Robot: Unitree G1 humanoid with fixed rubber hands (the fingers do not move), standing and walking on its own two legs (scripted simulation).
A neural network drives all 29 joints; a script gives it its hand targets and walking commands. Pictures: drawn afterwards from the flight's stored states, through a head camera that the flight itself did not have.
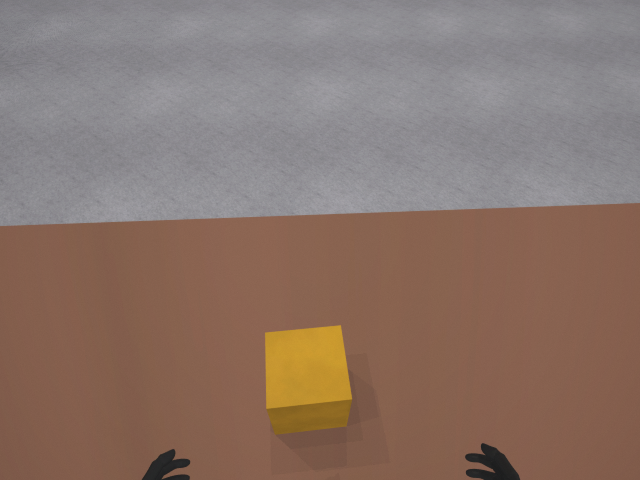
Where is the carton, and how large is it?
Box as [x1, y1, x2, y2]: [265, 325, 351, 434]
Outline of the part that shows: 340,325 265,333 266,408 275,434 346,425 351,402 351,395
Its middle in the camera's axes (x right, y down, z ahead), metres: -0.04 +0.42 +1.11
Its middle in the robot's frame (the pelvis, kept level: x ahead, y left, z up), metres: +0.45 +0.04 -0.64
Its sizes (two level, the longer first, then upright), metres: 0.210 0.200 0.250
